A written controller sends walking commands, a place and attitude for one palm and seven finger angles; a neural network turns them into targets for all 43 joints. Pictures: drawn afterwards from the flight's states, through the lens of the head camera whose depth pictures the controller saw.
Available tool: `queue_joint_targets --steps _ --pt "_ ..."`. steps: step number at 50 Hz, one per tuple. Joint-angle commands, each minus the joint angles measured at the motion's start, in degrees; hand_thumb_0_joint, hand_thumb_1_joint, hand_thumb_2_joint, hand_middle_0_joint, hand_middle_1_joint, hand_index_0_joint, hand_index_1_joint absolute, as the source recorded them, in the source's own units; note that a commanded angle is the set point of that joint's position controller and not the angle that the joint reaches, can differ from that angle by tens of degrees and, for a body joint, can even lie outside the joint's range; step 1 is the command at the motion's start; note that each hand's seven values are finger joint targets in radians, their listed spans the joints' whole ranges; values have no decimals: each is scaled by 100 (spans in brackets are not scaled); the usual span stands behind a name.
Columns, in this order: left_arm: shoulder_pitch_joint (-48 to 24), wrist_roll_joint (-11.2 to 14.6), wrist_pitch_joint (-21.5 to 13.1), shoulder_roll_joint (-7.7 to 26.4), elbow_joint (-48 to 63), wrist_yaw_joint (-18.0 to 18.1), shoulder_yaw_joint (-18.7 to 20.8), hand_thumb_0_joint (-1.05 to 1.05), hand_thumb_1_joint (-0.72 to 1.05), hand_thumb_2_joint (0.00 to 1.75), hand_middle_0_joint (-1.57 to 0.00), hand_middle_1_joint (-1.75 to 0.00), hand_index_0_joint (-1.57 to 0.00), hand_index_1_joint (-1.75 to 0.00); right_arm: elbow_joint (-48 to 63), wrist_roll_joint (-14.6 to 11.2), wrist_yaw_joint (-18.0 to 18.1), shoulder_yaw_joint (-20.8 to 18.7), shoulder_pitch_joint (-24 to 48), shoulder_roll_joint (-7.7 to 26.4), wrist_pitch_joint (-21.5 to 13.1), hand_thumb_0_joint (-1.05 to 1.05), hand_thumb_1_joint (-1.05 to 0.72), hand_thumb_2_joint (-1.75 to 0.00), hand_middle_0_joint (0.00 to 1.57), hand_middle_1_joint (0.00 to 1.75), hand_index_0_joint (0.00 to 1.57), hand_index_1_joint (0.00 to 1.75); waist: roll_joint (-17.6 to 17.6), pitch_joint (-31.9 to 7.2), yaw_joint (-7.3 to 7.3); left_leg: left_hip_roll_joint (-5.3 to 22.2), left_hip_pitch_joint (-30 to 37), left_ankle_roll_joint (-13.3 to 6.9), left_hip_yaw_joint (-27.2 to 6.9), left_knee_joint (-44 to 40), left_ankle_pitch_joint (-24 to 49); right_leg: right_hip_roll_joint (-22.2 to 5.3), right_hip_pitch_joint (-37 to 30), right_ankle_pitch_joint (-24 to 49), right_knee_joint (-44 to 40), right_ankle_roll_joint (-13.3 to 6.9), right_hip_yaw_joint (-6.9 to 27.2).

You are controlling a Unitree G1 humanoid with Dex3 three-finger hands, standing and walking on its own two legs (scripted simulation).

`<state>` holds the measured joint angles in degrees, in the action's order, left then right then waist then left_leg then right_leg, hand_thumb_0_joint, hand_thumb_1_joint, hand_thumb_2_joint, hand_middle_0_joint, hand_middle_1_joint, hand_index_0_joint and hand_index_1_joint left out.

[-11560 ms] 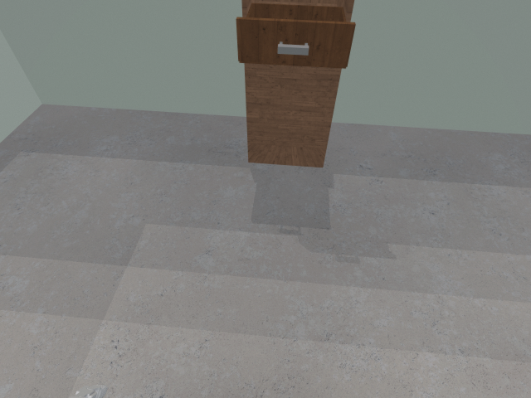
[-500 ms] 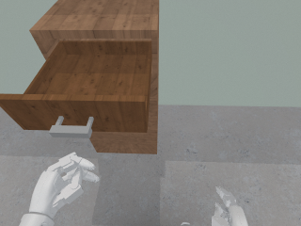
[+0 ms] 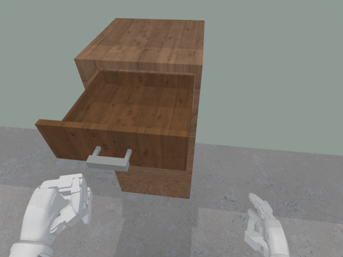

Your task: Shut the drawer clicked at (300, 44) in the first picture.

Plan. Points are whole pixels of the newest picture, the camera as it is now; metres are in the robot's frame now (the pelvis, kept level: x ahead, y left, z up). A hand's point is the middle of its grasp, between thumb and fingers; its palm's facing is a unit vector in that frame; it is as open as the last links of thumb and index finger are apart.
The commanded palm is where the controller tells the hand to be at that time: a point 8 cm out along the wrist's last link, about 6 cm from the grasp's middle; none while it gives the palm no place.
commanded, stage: raise the hand and make a fist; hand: left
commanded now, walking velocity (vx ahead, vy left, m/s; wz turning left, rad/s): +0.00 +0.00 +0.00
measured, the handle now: (110, 157) +0.34 +0.20 +0.05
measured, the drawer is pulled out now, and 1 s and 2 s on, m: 0.29 0.29 0.29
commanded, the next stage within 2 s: bring the fist close to the handle in 0.58 s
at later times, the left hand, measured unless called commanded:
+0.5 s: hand (92, 208) +0.17 +0.15 +0.14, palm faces +0.00 -0.99 -0.12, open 3.3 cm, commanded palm +0.12 +0.21 +0.16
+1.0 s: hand (97, 203) +0.19 +0.16 +0.12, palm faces +0.06 -0.99 -0.10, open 3.3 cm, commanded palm +0.15 +0.21 +0.12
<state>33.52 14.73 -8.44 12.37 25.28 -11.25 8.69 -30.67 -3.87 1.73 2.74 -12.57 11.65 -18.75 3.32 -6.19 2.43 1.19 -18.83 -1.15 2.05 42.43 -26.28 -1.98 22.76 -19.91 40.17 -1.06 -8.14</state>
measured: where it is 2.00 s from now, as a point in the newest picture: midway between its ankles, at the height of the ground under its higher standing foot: outside the picture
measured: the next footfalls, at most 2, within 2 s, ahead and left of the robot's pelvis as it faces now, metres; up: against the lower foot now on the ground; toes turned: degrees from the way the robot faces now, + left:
none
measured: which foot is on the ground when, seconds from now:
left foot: down 0.00-1.00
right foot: down 0.00-1.00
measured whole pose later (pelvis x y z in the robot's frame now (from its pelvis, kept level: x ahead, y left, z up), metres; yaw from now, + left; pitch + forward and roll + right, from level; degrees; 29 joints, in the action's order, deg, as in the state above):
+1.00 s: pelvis -0.01 -0.03 +0.01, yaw +0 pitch +1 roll +0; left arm 25.4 15.4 -7.2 12.9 15.2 -13.3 11.2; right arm -36.6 -3.0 3.5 2.7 -13.5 14.7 -22.2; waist 3.7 -2.2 2.4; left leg 2.3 -14.9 1.1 1.3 36.1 -21.9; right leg -0.5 19.3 -17.1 35.2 -3.3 -9.0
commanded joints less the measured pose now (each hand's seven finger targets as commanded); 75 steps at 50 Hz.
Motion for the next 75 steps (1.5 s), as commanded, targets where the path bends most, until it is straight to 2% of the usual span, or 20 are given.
queue_joint_targets --steps 1,7,13,16,19,22,27,34,36,39,44,47,50,53,58,64,67,71,72,75 --pt "74 0 239 435 1436 -200 -46 0 90 90 -140 -160 -140 -160 938 -26 40 -235 544 688 -381 0 -90 -90 20 30 20 30 -265 -15 -19 40 -67 53 -390 -964 2244 155 -748 1708 -594 14 218" --pt "-162 -72 367 746 2109 139 420 0 90 90 -140 -160 -140 -160 881 17 43 -153 678 641 -318 0 -90 -90 20 30 20 30 -169 -72 93 39 166 104 -415 -1202 2098 188 -900 1426 -710 -4 151" --pt "-363 40 362 358 1667 78 96 0 90 90 -140 -160 -140 -160 713 -1 71 -110 603 687 -389 0 -90 -90 20 30 20 30 -125 215 -31 13 182 91 -378 -1284 1785 171 -839 1221 -942 8 193" --pt "-406 3 488 406 1609 -91 -22 0 90 90 -140 -160 -140 -160 766 -19 106 -129 653 740 -421 0 -90 -90 20 30 20 30 -182 208 -23 -19 172 36 -349 -1308 1644 139 -897 1153 -1015 18 275" --pt "-397 -51 550 596 1632 -74 188 0 90 90 -140 -160 -140 -160 770 -9 123 -147 656 711 -435 0 -90 -90 20 30 20 30 -245 126 33 -32 182 9 -343 -1334 1656 127 -1009 1119 -1073 17 305" --pt "-451 -14 441 946 1641 65 715 0 90 90 -140 -160 -140 -160 688 16 141 -162 715 700 -449 0 -90 -90 20 30 20 30 -220 8 130 -40 187 27 -326 -1336 1719 125 -1142 1126 -1103 10 339" --pt "-455 159 204 677 1520 98 645 0 90 90 -140 -160 -140 -160 639 4 129 -152 677 684 -532 0 -90 -90 20 30 20 30 45 67 99 -53 246 51 -257 -1322 1752 120 -1139 1228 -1147 13 347" --pt "-611 176 277 790 1128 -178 572 0 90 90 -140 -160 -140 -160 591 -30 205 -193 647 777 -684 0 -90 -90 20 30 20 30 -308 317 25 -69 140 -21 -226 -1276 1463 80 -1012 859 -1381 65 607" --pt "-660 199 300 829 831 -201 685 0 90 90 -140 -160 -140 -160 538 -21 245 -205 619 782 -688 0 -90 -90 20 30 20 30 -578 350 18 -73 63 -30 -218 -1212 1399 67 -942 655 -1455 100 710" --pt "-889 228 168 824 637 -185 760 0 90 90 -140 -160 -140 -160 462 3 265 -216 583 793 -677 0 -90 -90 20 30 20 30 -524 369 -4 -95 49 -21 -209 -1188 1326 46 -877 410 -1494 114 754" --pt "-1281 198 -177 860 511 -158 766 0 90 90 -140 -160 -140 -160 364 71 235 -232 505 818 -735 0 -90 -90 20 30 20 30 -82 27 -50 -129 83 -10 -172 -1067 1493 -25 -1008 636 -1385 113 821" --pt "-1371 145 -328 808 310 -212 653 0 90 90 -140 -160 -140 -160 318 92 205 -245 497 862 -730 0 -90 -90 20 30 20 30 -154 -104 -93 -139 18 -14 -155 -1005 1571 -38 -1041 839 -1287 122 799" --pt "-1258 179 -373 785 -164 -304 694 0 90 90 -140 -160 -140 -160 278 99 203 -301 428 867 -699 0 -90 -90 20 30 20 30 -536 -46 -90 -143 -145 -9 -154 -953 1621 -56 -1026 1005 -1262 155 844" --pt "-1249 157 -424 653 -220 -323 545 0 90 90 -140 -160 -140 -160 320 121 180 -305 471 861 -651 0 -90 -90 20 30 20 30 -433 -95 -67 -160 -193 -12 -133 -935 1719 -77 -1019 1174 -1189 138 835" --pt "-1334 129 -600 725 -442 -216 713 0 90 90 -140 -160 -140 -160 310 156 177 -356 413 859 -536 0 -90 -90 20 30 20 30 -616 -193 -74 -161 -344 -6 -118 -897 1746 -53 -978 1199 -1057 139 789" --pt "-1758 43 -969 572 -579 -172 398 0 90 90 -140 -160 -140 -160 286 164 134 -356 286 879 -530 0 -90 -90 20 30 20 30 -113 -254 -211 -160 -344 12 -155 -827 1615 9 -676 1063 -822 66 620" --pt "-2031 -22 -1048 450 -728 -173 143 0 90 90 -140 -160 -140 -160 289 184 131 -351 260 939 -509 0 -90 -90 20 30 20 30 -325 -264 -297 -147 -447 4 -232 -771 1527 35 -491 990 -704 61 545" --pt "-2309 -36 -1047 573 -1255 -194 260 0 90 90 -140 -160 -140 -160 309 182 144 -375 225 982 -390 0 -90 -90 20 30 20 30 -545 -282 -297 -171 -735 13 -231 -700 1269 19 -372 661 -637 72 604" --pt "-2237 -63 -1064 765 -1338 -133 501 0 90 90 -140 -160 -140 -160 296 197 145 -383 221 993 -332 0 -90 -90 20 30 20 30 -510 -329 -222 -164 -794 19 -234 -697 1318 23 -416 672 -609 43 605" --pt "-2448 -61 -1139 628 -1325 -98 440 0 90 90 -140 -160 -140 -160 373 209 108 -378 218 932 -248 0 -90 -90 20 30 20 30 -164 -722 -188 -177 -685 52 -199 -637 1667 21 -506 1167 -387 14 537"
